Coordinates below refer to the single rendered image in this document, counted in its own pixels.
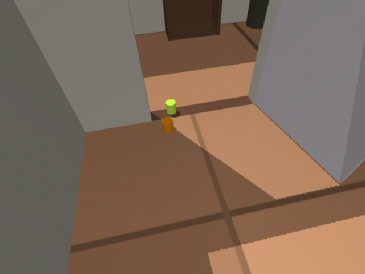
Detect bookshelf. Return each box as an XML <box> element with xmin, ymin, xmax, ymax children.
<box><xmin>163</xmin><ymin>0</ymin><xmax>222</xmax><ymax>41</ymax></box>

